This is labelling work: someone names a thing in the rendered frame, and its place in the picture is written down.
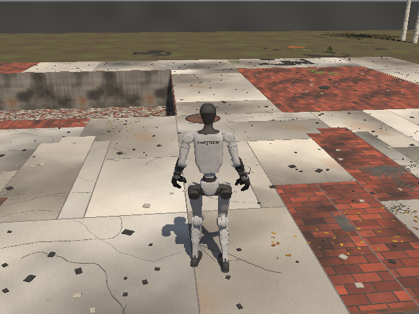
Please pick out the left robot hand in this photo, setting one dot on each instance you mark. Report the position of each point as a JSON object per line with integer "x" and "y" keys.
{"x": 174, "y": 181}

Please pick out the robot left forearm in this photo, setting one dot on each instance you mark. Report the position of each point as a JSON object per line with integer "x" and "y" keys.
{"x": 178, "y": 170}

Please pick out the right robot upper arm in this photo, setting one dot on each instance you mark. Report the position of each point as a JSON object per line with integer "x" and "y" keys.
{"x": 232, "y": 148}

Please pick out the left robot upper arm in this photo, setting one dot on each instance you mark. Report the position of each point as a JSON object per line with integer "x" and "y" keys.
{"x": 184, "y": 150}

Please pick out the robot right forearm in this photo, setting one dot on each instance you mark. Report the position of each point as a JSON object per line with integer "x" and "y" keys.
{"x": 241, "y": 171}

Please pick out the right robot shin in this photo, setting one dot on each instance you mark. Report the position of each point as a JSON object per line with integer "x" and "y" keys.
{"x": 224, "y": 239}

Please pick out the right robot hand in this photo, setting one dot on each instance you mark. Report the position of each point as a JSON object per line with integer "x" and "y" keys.
{"x": 246, "y": 182}

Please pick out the robot shin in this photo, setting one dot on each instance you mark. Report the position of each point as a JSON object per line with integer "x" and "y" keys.
{"x": 224, "y": 239}
{"x": 195, "y": 238}

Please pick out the left robot shin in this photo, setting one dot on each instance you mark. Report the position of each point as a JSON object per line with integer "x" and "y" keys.
{"x": 195, "y": 238}

